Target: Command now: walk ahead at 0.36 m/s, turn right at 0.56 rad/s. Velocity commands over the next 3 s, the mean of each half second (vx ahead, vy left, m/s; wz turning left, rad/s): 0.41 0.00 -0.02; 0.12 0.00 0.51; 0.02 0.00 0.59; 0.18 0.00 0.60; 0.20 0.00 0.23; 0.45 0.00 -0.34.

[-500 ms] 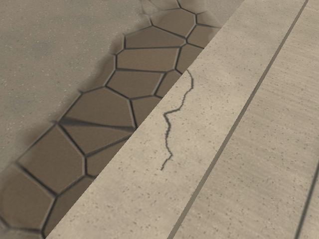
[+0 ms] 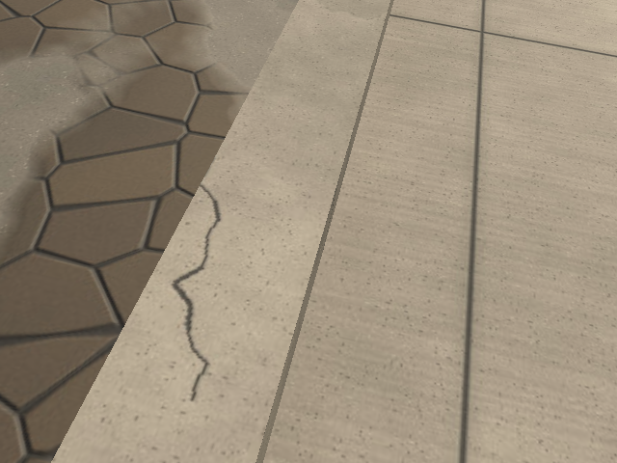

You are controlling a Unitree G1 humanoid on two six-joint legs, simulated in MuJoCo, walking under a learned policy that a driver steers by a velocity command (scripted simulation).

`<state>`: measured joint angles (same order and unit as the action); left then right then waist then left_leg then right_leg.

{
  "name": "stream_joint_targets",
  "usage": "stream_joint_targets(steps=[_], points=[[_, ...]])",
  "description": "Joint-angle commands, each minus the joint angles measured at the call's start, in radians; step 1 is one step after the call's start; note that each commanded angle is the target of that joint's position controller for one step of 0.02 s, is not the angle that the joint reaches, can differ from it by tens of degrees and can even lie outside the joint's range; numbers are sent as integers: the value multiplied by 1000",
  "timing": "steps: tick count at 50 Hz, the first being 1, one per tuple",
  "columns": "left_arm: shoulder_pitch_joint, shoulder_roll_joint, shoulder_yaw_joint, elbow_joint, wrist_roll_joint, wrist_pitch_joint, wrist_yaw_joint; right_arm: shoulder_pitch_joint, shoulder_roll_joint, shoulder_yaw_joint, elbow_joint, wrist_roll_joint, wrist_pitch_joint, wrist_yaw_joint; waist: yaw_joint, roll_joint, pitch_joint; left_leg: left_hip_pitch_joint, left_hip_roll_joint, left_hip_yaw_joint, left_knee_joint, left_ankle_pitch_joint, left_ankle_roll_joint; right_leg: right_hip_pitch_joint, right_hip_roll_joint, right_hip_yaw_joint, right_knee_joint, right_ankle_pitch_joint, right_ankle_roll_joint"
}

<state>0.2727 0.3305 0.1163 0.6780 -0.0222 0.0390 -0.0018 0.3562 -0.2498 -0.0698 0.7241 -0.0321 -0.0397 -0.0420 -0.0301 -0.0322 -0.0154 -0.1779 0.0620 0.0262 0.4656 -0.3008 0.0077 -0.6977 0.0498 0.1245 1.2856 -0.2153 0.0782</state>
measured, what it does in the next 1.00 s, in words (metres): walks ahead, turning left: right foot, then left foot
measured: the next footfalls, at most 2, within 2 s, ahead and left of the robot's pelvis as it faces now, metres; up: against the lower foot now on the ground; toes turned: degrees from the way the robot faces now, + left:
right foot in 0.30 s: +0.23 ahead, -0.23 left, +0.00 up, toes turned -5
left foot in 0.76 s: +0.39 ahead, -0.05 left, +0.00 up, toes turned +12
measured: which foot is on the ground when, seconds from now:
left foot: down 0.00-0.30, up 0.32-0.74, down 0.76-1.00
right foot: up 0.00-0.28, down 0.30-0.78, up 0.80-1.00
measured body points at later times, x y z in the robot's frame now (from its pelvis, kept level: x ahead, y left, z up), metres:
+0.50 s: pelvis +0.20 -0.14 +0.00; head +0.22 -0.15 +0.45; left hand +0.29 +0.13 -0.11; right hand +0.26 -0.42 -0.13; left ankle +0.18 +0.02 -0.64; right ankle +0.19 -0.23 -0.74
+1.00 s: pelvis +0.30 -0.15 -0.01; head +0.34 -0.11 +0.44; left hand +0.41 +0.16 -0.11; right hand +0.52 -0.39 -0.09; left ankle +0.35 -0.06 -0.74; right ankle +0.37 -0.32 -0.68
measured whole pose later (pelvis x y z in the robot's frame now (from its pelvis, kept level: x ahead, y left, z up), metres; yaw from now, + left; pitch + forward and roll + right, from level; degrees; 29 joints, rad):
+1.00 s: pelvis +0.30 -0.15 -0.01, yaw +18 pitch +2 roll -2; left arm 0.05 0.28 0.08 0.69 0.01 0.01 0.03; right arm 0.21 -0.29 -0.09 0.65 0.00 0.02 -0.01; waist -0.03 -0.02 0.07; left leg -0.39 -0.07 -0.08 0.50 -0.14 0.07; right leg -0.53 0.00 0.09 1.02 -0.41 0.09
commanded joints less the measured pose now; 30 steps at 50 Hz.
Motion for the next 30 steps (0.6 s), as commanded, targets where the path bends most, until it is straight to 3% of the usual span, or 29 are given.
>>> stream_joint_targets(steps=[1, 5, 8, 10, 12, 13, 14, 15, 16, 17, 18, 19, 20, 22, 24, 27, 30], points=[[-107, 23, -3, -109, -1, -26, -4, 41, -134, -31, -48, -5, -23, -6, -40, 178, 114, 122, 228, -215, -254, -123, 151, -271, -43, 21, -20, 91, 29], [-141, -16, -21, -129, 4, -35, -15, 71, -151, -39, -16, 5, -26, 0, -58, 189, 128, 138, 249, -115, -271, 44, 158, -195, -64, -3, -273, 143, 24], [-191, -48, -43, -151, 12, -48, -32, 63, -174, -42, 20, 46, -22, 7, -50, 208, 152, 58, 238, -53, -306, 116, 144, 2, -107, -145, -503, 115, -16], [-202, -39, -41, -160, 4, -56, -39, 90, -200, -52, 50, 63, -19, 14, -52, 222, 169, 43, 258, -63, -313, 172, 144, 123, -92, -168, -596, 73, -52], [-147, -4, -26, -153, -5, -68, -39, 80, -228, -61, 74, 74, -17, 21, -1, 226, 143, 99, 278, -84, -259, 280, 127, 218, -77, -151, -695, 37, -86], [-53, 26, -7, -131, -3, -75, -35, 52, -235, -62, 79, 75, -16, 24, 69, 209, 89, 114, 264, -65, -156, 451, 111, 335, -56, -162, -762, 67, -113], [90, 68, 19, -85, 2, -77, -26, 50, -205, -53, 86, 77, -19, 26, 145, 166, -11, 73, 207, -15, 34, 595, 82, 544, -32, -180, -793, 115, -134], [232, 128, 38, -66, 6, -71, -10, 69, -134, -29, 75, 62, -28, 29, 207, 76, -174, -142, 140, 3, 331, 337, 34, 872, -171, -30, -730, 166, -163], [253, 246, 43, -55, 29, -72, 0, 187, 11, 13, 53, 45, -45, 35, 123, -330, -311, -447, -55, -30, 737, -281, -34, 1083, -429, 392, -858, 132, -285], [272, 155, 23, -51, 52, -84, -9, 210, -69, -15, 93, 82, -55, 34, 151, -250, -354, -504, -51, -192, 927, -266, -42, 998, -465, 545, -998, -89, -332], [211, 96, 1, -35, 36, -96, -19, 112, -127, -34, 70, 95, -52, 29, 140, -182, -175, -579, -9, -170, 989, -184, -27, 867, -440, 387, -1009, -149, -295], [115, 49, -13, -36, 19, -106, -21, 23, -137, -38, 49, 84, -48, 19, 110, -116, -54, -590, 38, -149, 904, -77, -11, 735, -385, 248, -1022, -128, -255], [39, 10, -25, -35, 23, -115, -21, -4, -129, -39, 51, 66, -39, 11, 78, -115, 12, -546, 56, -145, 846, 8, -11, 642, -334, 144, -1044, 27, -229], [-15, -28, -30, -19, 43, -131, -12, 54, -95, -41, 81, 59, -13, 12, 22, -146, 11, -429, 57, -134, 815, 66, -11, 578, -288, -31, -1046, 441, -205], [-29, -29, -29, 1, 53, -144, 0, 74, -68, -41, 88, 62, 7, 12, -8, -88, 16, -412, 24, -113, 796, 55, -24, 559, -292, -120, -1046, 687, -230], [-65, 10, -17, 14, 46, -132, 24, -10, -52, -35, 39, 49, 23, 17, -15, -47, 50, -447, 20, -94, 615, 133, -45, 551, -299, -203, -1064, 699, -241], [-87, 47, -9, 21, 36, -105, 46, -72, -28, -18, 5, 40, 28, 47, 4, -47, 33, -345, 9, -22, 422, 227, -49, 546, -291, -280, -1048, 715, -246]])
